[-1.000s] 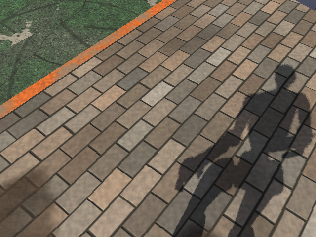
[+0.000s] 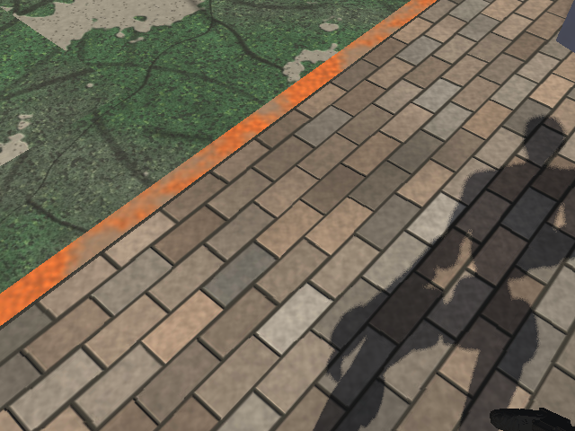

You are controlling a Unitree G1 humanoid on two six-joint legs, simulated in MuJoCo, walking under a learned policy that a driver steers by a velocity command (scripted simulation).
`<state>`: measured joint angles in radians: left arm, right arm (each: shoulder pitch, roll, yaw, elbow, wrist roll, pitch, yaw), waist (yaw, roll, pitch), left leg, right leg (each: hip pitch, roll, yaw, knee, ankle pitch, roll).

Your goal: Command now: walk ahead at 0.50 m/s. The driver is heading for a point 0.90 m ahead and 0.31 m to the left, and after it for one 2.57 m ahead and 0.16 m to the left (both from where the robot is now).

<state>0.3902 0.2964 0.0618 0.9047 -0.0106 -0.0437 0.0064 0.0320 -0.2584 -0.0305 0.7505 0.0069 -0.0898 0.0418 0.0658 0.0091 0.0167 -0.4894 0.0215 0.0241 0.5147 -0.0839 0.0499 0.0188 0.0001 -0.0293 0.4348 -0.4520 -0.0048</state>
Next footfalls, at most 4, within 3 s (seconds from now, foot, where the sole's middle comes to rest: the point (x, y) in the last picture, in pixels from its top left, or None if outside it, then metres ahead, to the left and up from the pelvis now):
0.52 right None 0.46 -0.13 -0.76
1.00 left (254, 366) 0.60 0.14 -0.76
1.48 right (341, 339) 0.69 -0.06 -0.76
1.88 left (253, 413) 0.50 0.13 -0.76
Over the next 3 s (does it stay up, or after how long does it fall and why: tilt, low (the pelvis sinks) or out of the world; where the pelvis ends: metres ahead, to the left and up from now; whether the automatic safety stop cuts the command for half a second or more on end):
stays up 0.82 0.39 0.01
